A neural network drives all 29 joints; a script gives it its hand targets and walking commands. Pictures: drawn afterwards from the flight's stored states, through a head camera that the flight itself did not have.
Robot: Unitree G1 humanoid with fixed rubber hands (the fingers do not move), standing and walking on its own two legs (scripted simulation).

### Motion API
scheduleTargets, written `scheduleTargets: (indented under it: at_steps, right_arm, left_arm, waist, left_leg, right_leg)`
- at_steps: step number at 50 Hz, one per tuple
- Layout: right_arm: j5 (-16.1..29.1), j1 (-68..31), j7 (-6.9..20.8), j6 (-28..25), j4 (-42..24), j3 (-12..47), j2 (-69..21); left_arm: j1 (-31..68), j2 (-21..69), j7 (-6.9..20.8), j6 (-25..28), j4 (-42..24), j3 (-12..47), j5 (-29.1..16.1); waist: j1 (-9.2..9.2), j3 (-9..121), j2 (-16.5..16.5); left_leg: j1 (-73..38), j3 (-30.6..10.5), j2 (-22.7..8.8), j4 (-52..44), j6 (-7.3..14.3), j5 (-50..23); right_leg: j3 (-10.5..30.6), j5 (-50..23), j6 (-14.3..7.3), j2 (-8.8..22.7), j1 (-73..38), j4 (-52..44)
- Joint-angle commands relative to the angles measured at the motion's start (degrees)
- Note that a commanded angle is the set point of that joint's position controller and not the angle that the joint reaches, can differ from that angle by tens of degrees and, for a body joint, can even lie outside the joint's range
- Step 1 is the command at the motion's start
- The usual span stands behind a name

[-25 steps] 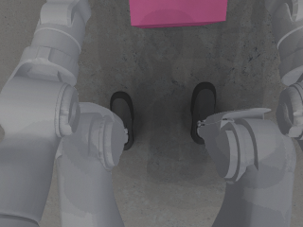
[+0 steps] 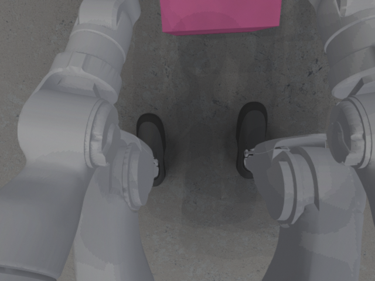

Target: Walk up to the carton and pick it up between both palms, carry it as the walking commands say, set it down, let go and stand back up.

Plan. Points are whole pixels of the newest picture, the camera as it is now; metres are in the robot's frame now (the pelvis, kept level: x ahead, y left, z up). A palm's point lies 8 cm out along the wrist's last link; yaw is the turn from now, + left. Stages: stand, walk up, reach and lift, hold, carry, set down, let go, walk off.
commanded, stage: reach and lift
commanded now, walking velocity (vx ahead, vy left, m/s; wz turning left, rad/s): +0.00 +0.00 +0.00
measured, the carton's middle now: out of the picture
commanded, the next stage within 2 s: none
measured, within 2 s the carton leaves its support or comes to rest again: leaves its support in 0.98 s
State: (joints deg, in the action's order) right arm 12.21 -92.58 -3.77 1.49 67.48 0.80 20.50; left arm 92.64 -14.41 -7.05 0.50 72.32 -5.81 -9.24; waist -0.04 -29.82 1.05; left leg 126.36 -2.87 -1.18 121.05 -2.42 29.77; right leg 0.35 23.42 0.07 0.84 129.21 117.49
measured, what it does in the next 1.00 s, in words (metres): stands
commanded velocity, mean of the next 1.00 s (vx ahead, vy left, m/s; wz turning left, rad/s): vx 0.00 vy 0.00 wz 0.00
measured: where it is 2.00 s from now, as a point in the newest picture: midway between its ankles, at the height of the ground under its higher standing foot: (200, 157)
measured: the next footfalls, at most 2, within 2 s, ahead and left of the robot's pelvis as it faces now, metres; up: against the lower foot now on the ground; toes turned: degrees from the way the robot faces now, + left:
none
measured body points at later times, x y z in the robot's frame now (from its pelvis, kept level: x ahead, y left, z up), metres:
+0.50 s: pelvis +0.00 +0.00 -0.01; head +0.39 +0.00 +0.20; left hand +0.56 +0.12 -0.22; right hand +0.58 -0.15 -0.21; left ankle +0.13 +0.14 -0.35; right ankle +0.16 -0.12 -0.35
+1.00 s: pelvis +0.00 +0.00 -0.01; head +0.39 +0.00 +0.20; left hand +0.57 +0.12 -0.21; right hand +0.58 -0.14 -0.20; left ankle +0.13 +0.14 -0.35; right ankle +0.16 -0.12 -0.35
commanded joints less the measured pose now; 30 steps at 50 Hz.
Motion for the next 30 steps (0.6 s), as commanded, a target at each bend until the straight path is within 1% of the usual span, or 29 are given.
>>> scheduleTargets:
  at_steps: [1,2,3,4,6,7,8,9,10,11,12,13,14,15,16,17,18,19,20,21,22,23,24,25,26,27,28,29,30]
  right_arm:
    - [-4.67,-12.76,3.41,-0.33,3.55,-3.24,-22.82]
    - [-5.47,-14.0,4.61,0.1,3.55,-3.33,-26.44]
    - [-7.64,-13.6,5.54,0.54,3.77,-4.77,-29.49]
    - [-9.14,-15.35,6.98,1.01,1.43,-4.68,-33.69]
    - [-9.67,-16.17,9.92,2.18,1.22,-3.86,-42.58]
    - [-10.45,-15.32,10.87,2.83,1.01,-4.63,-44.81]
    - [-11.72,-14.35,11.72,3.36,0.75,-5.65,-45.74]
    - [-12.15,-12.79,12.43,3.82,0.76,-5.7,-47.76]
    - [-13.33,-11.78,13.18,4.37,1.08,-6.52,-49.38]
    - [-13.43,-11.34,13.73,4.71,0.74,-6.52,-50.1]
    - [-13.66,-11.8,14.39,5.12,-0.87,-6.73,-50.87]
    - [-13.43,-13.16,14.71,5.23,-3.18,-6.11,-51.95]
    - [-14.31,-12.2,15.09,5.78,-2.99,-6.24,-52.08]
    - [-14.47,-11.54,15.1,5.84,-3.3,-6.48,-52.0]
    - [-14.35,-11.52,15.38,5.85,-3.89,-6.76,-52.4]
    - [-13.73,-11.94,15.69,5.9,-4.54,-5.91,-53.63]
    - [-13.97,-11.59,15.74,6.36,-4.02,-6.4,-53.53]
    - [-13.5,-12.04,16.08,6.38,-4.14,-6.13,-54.47]
    - [-14.36,-10.28,16.36,6.95,-2.37,-6.55,-55.09]
    - [-13.72,-10.5,16.4,6.72,-3.22,-6.1,-56.18]
    - [-14.51,-9.4,16.64,6.96,-2.51,-6.7,-55.73]
    - [-13.84,-11.06,16.78,6.81,-3.5,-6.25,-56.16]
    - [-13.49,-11.45,16.79,6.97,-4.2,-5.43,-56.35]
    - [-13.25,-10.76,16.78,6.95,-3.17,-5.54,-57.15]
    - [-12.87,-11.54,16.81,6.86,-3.68,-5.32,-56.4]
    - [-12.98,-12.71,16.61,6.71,-4.77,-4.71,-56.83]
    - [-13.58,-10.89,16.93,6.96,-3.74,-5.35,-57.21]
    - [-13.15,-11.86,16.89,6.87,-4.42,-5.0,-58.06]
    - [-12.9,-11.39,16.98,7.0,-3.63,-4.99,-57.78]
  left_arm:
    - [13.74,13.57,3.32,1.89,-6.33,-0.57,5.6]
    - [14.06,18.29,4.54,1.2,-3.83,-0.73,6.36]
    - [15.34,20.97,5.37,0.88,-6.11,-1.59,7.22]
    - [17.29,25.37,6.89,0.49,-7.73,-2.14,7.27]
    - [17.49,32.18,9.04,-0.39,-8.66,-1.29,8.74]
    - [19.49,34.81,10.03,-0.95,-10.49,-0.7,8.16]
    - [17.97,36.59,10.81,-1.4,-10.47,-0.18,8.23]
    - [18.17,37.85,11.51,-1.7,-11.61,0.09,8.07]
    - [16.95,39.34,12.15,-2.21,-11.43,-0.16,8.62]
    - [14.86,40.33,12.6,-2.74,-9.98,-0.66,9.8]
    - [15.06,40.92,13.05,-3.25,-10.71,-0.4,10.18]
    - [15.99,41.84,13.45,-3.46,-12.47,-0.5,9.67]
    - [15.51,42.5,13.97,-3.85,-12.28,-0.64,9.78]
    - [14.88,43.76,14.55,-4.25,-12.06,0.24,9.19]
    - [13.82,45.5,14.93,-4.61,-12.02,0.32,9.16]
    - [14.02,45.85,15.09,-4.54,-13.02,0.26,8.93]
    - [14.44,46.4,15.22,-4.85,-12.97,0.68,8.53]
    - [14.06,46.77,15.36,-5.16,-12.36,0.7,9.15]
    - [13.4,47.33,15.62,-5.28,-12.8,0.33,9.31]
    - [13.33,48.63,15.63,-5.24,-13.4,0.79,9.25]
    - [12.93,48.63,15.76,-5.36,-13.16,0.64,9.26]
    - [13.45,49.28,15.97,-5.44,-13.86,0.93,8.98]
    - [14.69,49.47,16.1,-5.35,-15.05,1.4,7.79]
    - [14.31,50.24,16.04,-5.18,-15.2,1.92,8.1]
    - [13.58,50.23,15.97,-5.66,-14.07,1.49,8.39]
    - [13.76,51.01,16.12,-5.36,-15.07,2.04,7.72]
    - [13.48,51.86,16.37,-5.92,-14.2,1.77,7.92]
    - [14.65,52.26,16.38,-5.58,-15.88,2.64,7.05]
    - [14.33,52.79,16.36,-5.89,-15.15,3.23,6.94]
  waist:
    - [-2.34,67.65,-0.58]
    - [-2.22,66.85,0.25]
    - [-1.6,66.03,0.07]
    - [-1.76,65.96,-1.06]
    - [-3.33,65.94,-1.1]
    - [-2.12,65.59,-0.57]
    - [-1.36,64.52,0.24]
    - [-1.54,65.3,-0.14]
    - [-1.02,63.61,0.38]
    - [-2.16,63.22,-0.13]
    - [-2.78,61.92,-0.03]
    - [-2.88,63.19,-0.98]
    - [-2.77,61.75,-1.66]
    - [-1.39,61.55,-1.3]
    - [-1.34,61.37,-0.11]
    - [-2.36,62.48,-0.77]
    - [-2.02,61.73,-0.46]
    - [-2.42,61.43,0.42]
    - [-1.63,60.62,-0.74]
    - [-2.27,61.96,0.42]
    - [-1.19,61.18,-0.27]
    - [-1.92,60.54,0.12]
    - [-1.57,61.93,-0.78]
    - [-1.87,62.1,0.28]
    - [-1.91,62.26,1.12]
    - [-1.14,63.25,-1.21]
    - [-0.5,62.41,0.4]
    - [-0.36,63.27,-0.18]
    - [-0.32,63.86,0.96]
  left_leg:
    - [-24.12,6.18,6.6,-7.01,-0.02,-8.22]
    - [-23.35,6.35,6.94,-6.76,-0.01,-6.94]
    - [-23.54,6.15,7.32,-6.76,-0.18,-6.63]
    - [-23.06,6.26,7.88,-6.4,-0.04,-6.59]
    - [-23.27,6.19,8.19,-5.42,0.5,-8.66]
    - [-23.33,6.21,8.22,-5.4,0.79,-7.79]
    - [-22.9,6.34,8.41,-5.21,0.57,-8.34]
    - [-22.87,6.54,8.37,-4.65,0.8,-8.84]
    - [-22.02,6.65,8.46,-4.94,0.89,-8.81]
    - [-21.6,7.05,8.54,-5.0,1.02,-7.96]
    - [-21.44,6.97,8.79,-5.4,1.26,-7.38]
    - [-21.08,6.9,8.88,-4.95,1.48,-7.95]
    - [-20.01,7.23,8.75,-4.94,1.37,-7.23]
    - [-19.37,7.22,8.76,-4.57,1.4,-6.53]
    - [-19.52,7.62,8.98,-4.89,1.28,-6.84]
    - [-19.71,7.62,9.06,-4.4,1.48,-8.68]
    - [-19.69,7.75,8.97,-4.75,1.25,-7.71]
    - [-19.96,7.26,8.91,-5.06,1.48,-8.18]
    - [-19.27,7.3,8.97,-4.85,1.53,-7.58]
    - [-20.07,7.5,9.18,-4.88,1.57,-8.38]
    - [-19.49,7.61,9.22,-5.04,1.43,-7.43]
    - [-18.97,7.45,9.2,-5.51,1.67,-8.0]
    - [-19.23,7.36,9.31,-4.76,1.76,-8.83]
    - [-19.54,7.96,9.33,-4.63,1.57,-8.98]
    - [-20.53,7.71,9.14,-5.0,1.5,-9.22]
    - [-20.28,7.34,9.48,-4.49,1.9,-9.2]
    - [-20.69,7.22,9.3,-4.78,1.67,-9.16]
    - [-21.3,7.15,9.45,-4.98,1.91,-9.71]
    - [-21.44,7.45,9.46,-5.05,1.62,-9.8]
  right_leg:
    - [-0.7,-5.61,2.17,-6.16,-33.58,-2.71]
    - [-0.33,-4.79,1.74,-6.17,-33.98,-2.74]
    - [-0.57,-4.21,1.69,-6.5,-33.1,-2.53]
    - [-0.35,-3.44,1.41,-6.86,-32.8,-2.91]
    - [-0.43,-4.35,1.39,-7.13,-31.13,-1.62]
    - [-0.72,-3.46,1.06,-7.39,-30.36,-1.41]
    - [-0.84,-3.64,0.91,-7.52,-29.44,-1.1]
    - [-0.92,-3.99,0.81,-7.58,-29.5,-0.9]
    - [-1.02,-4.27,0.74,-7.8,-29.12,-0.85]
    - [-1.14,-3.2,0.98,-7.75,-28.68,-1.17]
    - [-1.15,-2.47,0.86,-7.68,-27.87,-1.1]
    - [-1.45,-2.97,0.9,-7.64,-28.12,-0.38]
    - [-1.29,-2.54,0.96,-7.62,-28.68,-1.02]
    - [-1.68,-2.35,0.69,-7.25,-28.86,-0.61]
    - [-1.83,-2.72,0.49,-7.49,-28.65,-0.87]
    - [-1.57,-4.22,0.62,-7.79,-28.77,-0.56]
    - [-1.51,-3.6,0.59,-7.64,-28.94,-0.98]
    - [-1.85,-3.71,0.56,-7.62,-27.74,-0.15]
    - [-1.81,-2.78,0.5,-7.48,-27.13,-0.67]
    - [-1.96,-3.61,0.33,-7.79,-27.87,-0.21]
    - [-2.12,-2.76,0.27,-7.59,-27.3,-0.86]
    - [-2.11,-3.36,0.17,-7.68,-26.72,-0.65]
    - [-2.02,-4.36,0.04,-7.59,-28.19,-0.47]
    - [-1.83,-4.47,0.07,-7.81,-28.07,-0.73]
    - [-2.04,-4.34,0.02,-7.59,-27.97,-0.45]
    - [-2.46,-4.34,0.18,-7.6,-28.38,-0.26]
    - [-2.37,-4.28,-0.13,-7.68,-27.98,-0.4]
    - [-2.83,-4.84,-0.11,-7.88,-28.14,-0.01]
    - [-2.66,-5.2,-0.3,-7.59,-28.92,-0.25]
